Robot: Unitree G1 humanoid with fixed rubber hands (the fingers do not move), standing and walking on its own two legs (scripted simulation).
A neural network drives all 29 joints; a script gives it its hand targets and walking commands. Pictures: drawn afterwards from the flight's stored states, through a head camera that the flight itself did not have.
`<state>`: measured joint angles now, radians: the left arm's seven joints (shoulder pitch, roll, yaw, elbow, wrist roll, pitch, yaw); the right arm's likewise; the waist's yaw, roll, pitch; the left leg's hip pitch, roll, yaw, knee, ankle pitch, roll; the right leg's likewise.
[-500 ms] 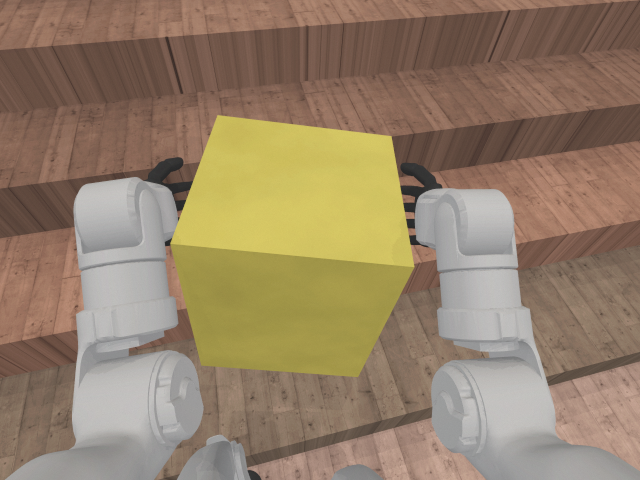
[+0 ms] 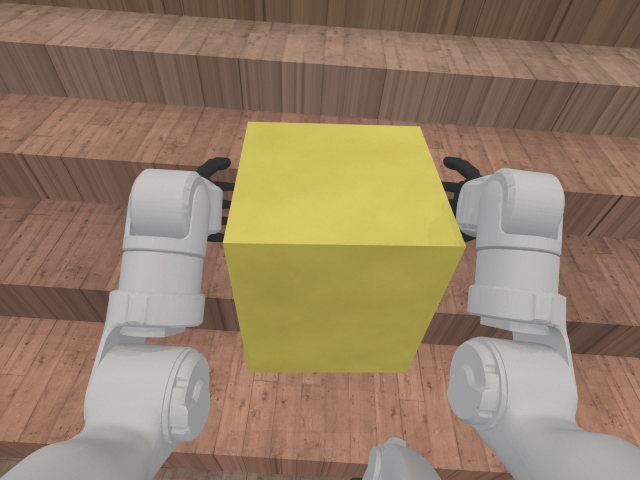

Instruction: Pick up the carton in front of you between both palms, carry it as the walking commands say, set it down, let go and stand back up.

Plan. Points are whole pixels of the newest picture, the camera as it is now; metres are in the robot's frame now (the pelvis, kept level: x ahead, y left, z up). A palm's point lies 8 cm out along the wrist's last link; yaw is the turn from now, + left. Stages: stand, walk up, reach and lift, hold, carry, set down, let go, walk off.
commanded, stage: carry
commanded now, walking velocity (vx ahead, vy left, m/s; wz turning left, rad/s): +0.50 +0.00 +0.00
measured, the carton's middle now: (331, 253) +0.38 +0.04 +0.10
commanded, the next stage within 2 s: none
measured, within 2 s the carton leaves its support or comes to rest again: neither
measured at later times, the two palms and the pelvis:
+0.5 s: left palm out of the picture +0.64 +0.20 +0.32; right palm (471, 8) +0.64 -0.10 +0.31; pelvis +0.28 +0.07 +0.13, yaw +0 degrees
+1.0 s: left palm out of the picture +0.91 +0.22 +0.48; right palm out of the picture +0.91 -0.08 +0.49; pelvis +0.54 +0.05 +0.28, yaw +1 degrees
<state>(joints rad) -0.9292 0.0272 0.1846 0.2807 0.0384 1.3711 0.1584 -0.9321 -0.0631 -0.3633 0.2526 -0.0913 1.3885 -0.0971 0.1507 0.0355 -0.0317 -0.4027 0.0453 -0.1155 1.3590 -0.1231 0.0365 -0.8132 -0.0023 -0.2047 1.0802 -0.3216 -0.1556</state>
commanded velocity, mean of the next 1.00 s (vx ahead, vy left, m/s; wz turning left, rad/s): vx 0.50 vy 0.00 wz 0.00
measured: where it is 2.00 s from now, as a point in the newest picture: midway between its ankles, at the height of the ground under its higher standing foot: (343, 126)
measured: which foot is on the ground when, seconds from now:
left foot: up 0.00-0.44, down 0.46-1.00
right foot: down 0.00-0.52, up 0.54-1.00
